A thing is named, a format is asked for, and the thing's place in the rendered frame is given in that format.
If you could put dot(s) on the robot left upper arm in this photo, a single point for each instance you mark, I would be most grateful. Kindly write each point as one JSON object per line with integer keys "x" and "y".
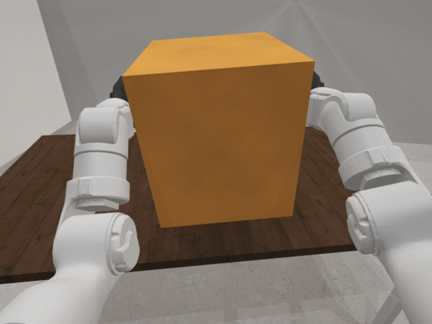
{"x": 91, "y": 253}

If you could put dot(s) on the table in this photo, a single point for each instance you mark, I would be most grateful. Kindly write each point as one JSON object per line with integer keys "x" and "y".
{"x": 32, "y": 196}

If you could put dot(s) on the left robot forearm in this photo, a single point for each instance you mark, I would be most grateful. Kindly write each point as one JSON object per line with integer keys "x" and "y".
{"x": 100, "y": 161}

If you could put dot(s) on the carton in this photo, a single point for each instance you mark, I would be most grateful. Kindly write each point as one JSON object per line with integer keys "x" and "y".
{"x": 220, "y": 121}

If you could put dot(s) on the robot right hand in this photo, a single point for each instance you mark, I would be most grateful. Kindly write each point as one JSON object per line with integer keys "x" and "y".
{"x": 316, "y": 81}

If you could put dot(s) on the robot right upper arm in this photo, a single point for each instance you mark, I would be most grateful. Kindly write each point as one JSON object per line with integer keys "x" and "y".
{"x": 394, "y": 224}

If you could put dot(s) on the robot left hand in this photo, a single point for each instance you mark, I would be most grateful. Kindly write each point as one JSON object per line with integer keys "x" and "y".
{"x": 119, "y": 91}

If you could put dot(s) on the right robot forearm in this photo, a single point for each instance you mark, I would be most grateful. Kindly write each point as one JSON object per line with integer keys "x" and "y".
{"x": 367, "y": 157}

